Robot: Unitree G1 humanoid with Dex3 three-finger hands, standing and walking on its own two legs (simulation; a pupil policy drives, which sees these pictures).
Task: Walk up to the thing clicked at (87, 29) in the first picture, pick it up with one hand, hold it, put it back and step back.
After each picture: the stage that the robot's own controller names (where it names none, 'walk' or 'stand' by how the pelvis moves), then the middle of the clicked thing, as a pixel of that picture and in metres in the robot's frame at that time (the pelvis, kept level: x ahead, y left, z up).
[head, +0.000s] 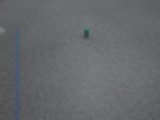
stand; (86, 32) +1.62 -0.03 -0.72
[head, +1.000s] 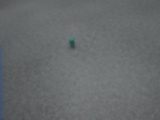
walk; (72, 42) +1.47 +0.24 -0.70
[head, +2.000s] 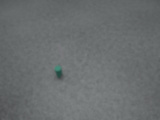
walk; (58, 71) +0.93 +0.32 -0.72
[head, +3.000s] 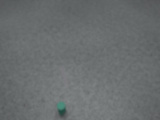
walk; (61, 108) +0.55 +0.20 -0.69
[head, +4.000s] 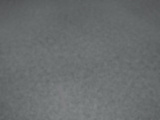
stand; out of the picture +0.34 +0.19 -0.71
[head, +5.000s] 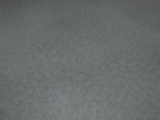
stand; out of the picture +0.33 +0.19 -0.72
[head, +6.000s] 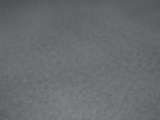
stand; out of the picture +0.33 +0.19 -0.73
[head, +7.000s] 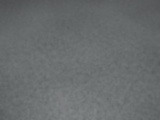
stand; out of the picture +0.33 +0.18 -0.72
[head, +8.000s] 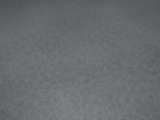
stand; out of the picture +0.32 +0.18 -0.72
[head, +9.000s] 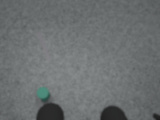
go down; (44, 94) +0.37 +0.21 -0.50
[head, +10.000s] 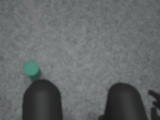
go down; (33, 71) +0.41 +0.25 -0.32
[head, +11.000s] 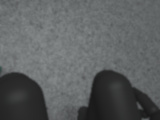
close in; out of the picture +0.37 +0.29 -0.24
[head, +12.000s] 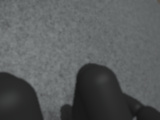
close; out of the picture +0.36 +0.30 -0.21
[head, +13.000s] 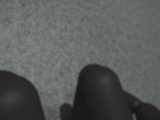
lift; out of the picture +0.34 +0.30 -0.21
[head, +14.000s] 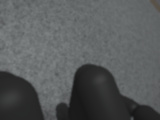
lift; out of the picture +0.34 +0.29 -0.22
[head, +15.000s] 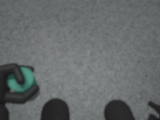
lift; (25, 85) +0.32 +0.20 -0.01
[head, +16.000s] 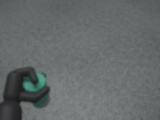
hold; (38, 91) +0.32 +0.17 +0.01
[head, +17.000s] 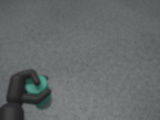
hold; (40, 93) +0.32 +0.17 +0.00
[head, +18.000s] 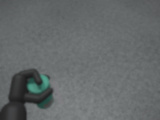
hold; (41, 92) +0.32 +0.16 +0.00
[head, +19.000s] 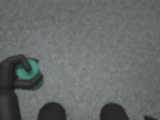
crouch; (31, 76) +0.37 +0.19 -0.08
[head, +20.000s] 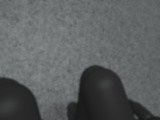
lower; out of the picture +0.37 +0.28 -0.21
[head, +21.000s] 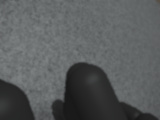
lower; out of the picture +0.39 +0.31 -0.22
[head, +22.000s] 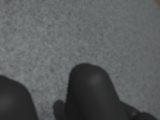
lower; out of the picture +0.38 +0.31 -0.22
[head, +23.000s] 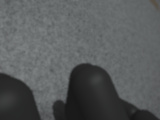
lower; out of the picture +0.38 +0.31 -0.22
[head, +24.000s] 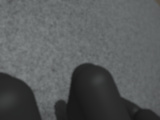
loosen; out of the picture +0.37 +0.30 -0.22
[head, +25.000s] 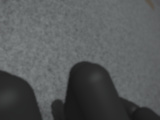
withdraw; out of the picture +0.36 +0.29 -0.22
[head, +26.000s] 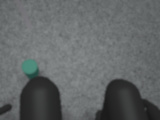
walk; (31, 69) +0.40 +0.25 -0.30
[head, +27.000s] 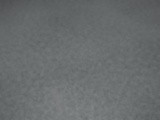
stand; out of the picture +0.33 +0.17 -0.65
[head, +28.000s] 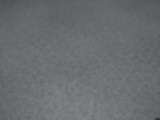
stand; out of the picture +0.35 +0.19 -0.66
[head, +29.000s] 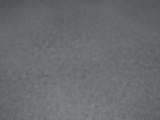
stand; out of the picture +0.36 +0.17 -0.70
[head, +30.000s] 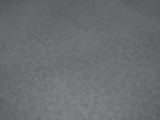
walk; out of the picture +0.38 +0.18 -0.71
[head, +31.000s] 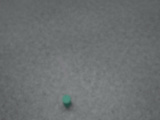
walk; (67, 101) +0.50 +0.16 -0.70
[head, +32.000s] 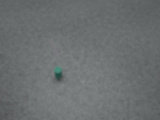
walk; (58, 73) +0.78 +0.19 -0.70
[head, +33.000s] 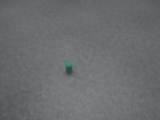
stand; (68, 67) +0.99 +0.19 -0.70
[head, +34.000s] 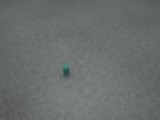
stand; (66, 69) +0.98 +0.19 -0.73
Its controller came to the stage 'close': yes
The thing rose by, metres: 0.71
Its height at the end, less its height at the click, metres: +0.00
